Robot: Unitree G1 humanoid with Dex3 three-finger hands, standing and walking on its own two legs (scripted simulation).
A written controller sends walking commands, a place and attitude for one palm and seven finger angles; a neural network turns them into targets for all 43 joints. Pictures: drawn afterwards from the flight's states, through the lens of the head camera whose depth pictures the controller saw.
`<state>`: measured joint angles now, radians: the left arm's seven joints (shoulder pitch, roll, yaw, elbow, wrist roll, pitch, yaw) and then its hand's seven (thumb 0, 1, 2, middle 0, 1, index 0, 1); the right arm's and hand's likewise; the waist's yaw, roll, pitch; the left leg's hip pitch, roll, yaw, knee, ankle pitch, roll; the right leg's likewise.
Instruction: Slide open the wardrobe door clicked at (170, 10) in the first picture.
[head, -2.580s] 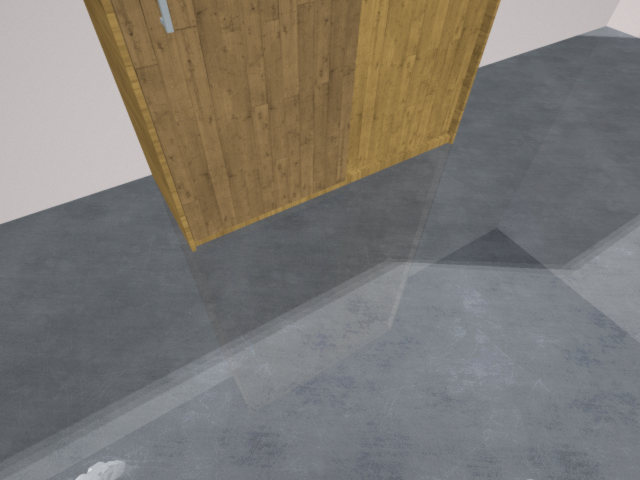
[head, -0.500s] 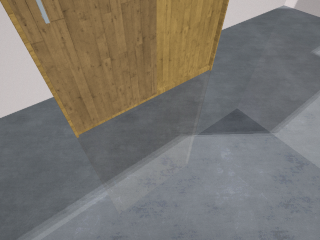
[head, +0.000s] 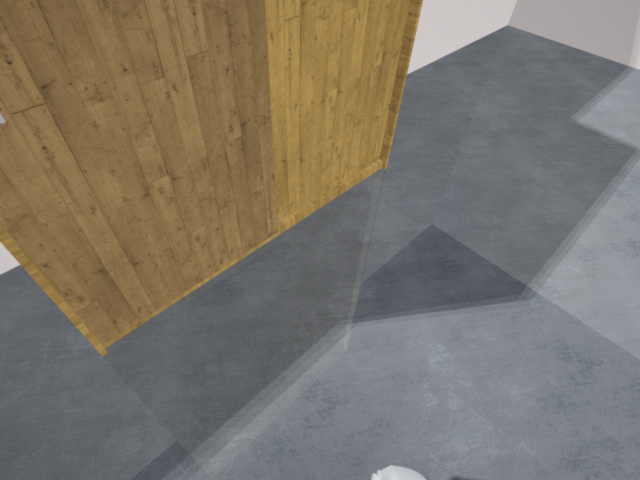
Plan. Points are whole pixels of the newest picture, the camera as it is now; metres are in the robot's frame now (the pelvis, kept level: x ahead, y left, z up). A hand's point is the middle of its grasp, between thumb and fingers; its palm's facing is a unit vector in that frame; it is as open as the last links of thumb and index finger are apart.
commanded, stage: walk to a spot facing it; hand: left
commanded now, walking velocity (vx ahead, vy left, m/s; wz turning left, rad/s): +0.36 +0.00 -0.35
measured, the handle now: out of the picture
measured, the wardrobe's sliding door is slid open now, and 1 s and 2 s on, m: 0.00 0.00 0.00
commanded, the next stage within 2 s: turn to face it in 0.22 s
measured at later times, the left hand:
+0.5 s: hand (251, 385) +0.28 +0.14 -0.16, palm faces -0.09 -0.97 -0.22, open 7.2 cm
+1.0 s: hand (214, 356) +0.33 +0.21 -0.16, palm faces +0.19 -0.95 -0.24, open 7.4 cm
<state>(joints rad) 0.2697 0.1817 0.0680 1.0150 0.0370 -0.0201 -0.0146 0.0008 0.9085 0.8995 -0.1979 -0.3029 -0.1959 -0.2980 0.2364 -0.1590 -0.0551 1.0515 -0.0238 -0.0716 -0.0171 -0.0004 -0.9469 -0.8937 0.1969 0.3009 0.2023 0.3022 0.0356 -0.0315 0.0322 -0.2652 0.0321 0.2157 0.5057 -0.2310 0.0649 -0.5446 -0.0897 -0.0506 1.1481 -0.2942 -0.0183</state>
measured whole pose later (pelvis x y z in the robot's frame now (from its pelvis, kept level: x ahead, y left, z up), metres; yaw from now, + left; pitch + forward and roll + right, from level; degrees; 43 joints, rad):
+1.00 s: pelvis +0.27 -0.01 +0.00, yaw +9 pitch +0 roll -2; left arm 0.17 0.23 0.08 0.94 0.02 0.05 0.01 0.00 0.90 0.90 -0.20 -0.30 -0.20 -0.30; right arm 0.19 -0.18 -0.05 0.94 -0.02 0.02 0.01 0.01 -0.90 -0.89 0.20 0.30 0.20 0.30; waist -0.02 0.00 0.06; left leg -0.34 -0.04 0.01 0.46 -0.13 0.07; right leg -0.46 -0.07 0.00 0.96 -0.39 0.09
